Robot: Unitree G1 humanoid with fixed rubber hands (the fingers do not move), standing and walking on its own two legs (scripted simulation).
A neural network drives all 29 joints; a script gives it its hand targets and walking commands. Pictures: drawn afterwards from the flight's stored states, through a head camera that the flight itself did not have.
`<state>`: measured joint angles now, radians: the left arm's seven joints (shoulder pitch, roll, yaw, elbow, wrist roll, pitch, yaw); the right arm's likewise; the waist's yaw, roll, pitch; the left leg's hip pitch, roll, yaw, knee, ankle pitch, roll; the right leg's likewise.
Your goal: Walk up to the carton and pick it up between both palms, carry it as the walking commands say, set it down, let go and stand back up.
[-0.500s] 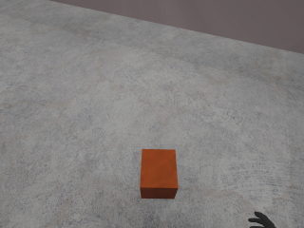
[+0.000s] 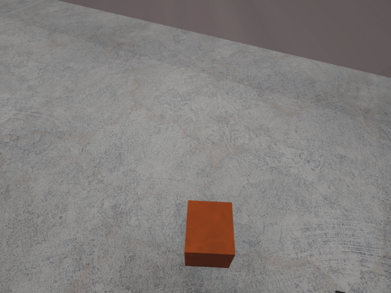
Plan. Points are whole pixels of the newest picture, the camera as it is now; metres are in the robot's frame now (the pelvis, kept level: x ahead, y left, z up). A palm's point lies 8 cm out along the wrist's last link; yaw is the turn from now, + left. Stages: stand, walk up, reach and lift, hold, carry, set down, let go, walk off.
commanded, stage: walk up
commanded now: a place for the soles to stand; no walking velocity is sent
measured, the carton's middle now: (208, 234) +0.47 -0.07 -0.66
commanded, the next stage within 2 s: reach and lift in 1.96 s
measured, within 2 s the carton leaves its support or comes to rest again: neither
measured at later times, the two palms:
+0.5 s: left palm (41, 292) +0.16 +0.32 -0.09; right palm (329, 264) +0.20 -0.29 -0.10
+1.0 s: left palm out of the picture +0.13 +0.30 -0.10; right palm out of the picture +0.12 -0.31 -0.11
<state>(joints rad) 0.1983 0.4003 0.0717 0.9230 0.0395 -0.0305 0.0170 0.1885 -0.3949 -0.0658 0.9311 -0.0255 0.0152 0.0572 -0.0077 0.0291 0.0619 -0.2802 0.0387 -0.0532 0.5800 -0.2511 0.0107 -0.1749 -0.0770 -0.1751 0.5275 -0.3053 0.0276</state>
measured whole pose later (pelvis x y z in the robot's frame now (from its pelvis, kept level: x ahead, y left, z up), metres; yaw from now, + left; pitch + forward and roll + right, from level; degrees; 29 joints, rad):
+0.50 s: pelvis +0.07 +0.01 +0.01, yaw -1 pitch -1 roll +0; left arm 0.15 0.38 0.03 0.96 -0.01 -0.01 0.02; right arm 0.07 -0.37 -0.03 0.97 0.01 0.01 -0.01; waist 0.02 0.00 0.06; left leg -0.12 -0.01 -0.01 0.48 -0.33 0.00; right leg -0.06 -0.07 -0.04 0.44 -0.35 0.05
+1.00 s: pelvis +0.05 +0.00 +0.01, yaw -2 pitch -3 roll +0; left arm 0.15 0.35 0.04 1.03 0.00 -0.01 0.04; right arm 0.13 -0.35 -0.05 1.05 -0.01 0.01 -0.01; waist 0.00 0.00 0.08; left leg -0.08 0.01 0.01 0.43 -0.29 -0.02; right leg -0.05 -0.05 -0.05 0.43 -0.32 0.03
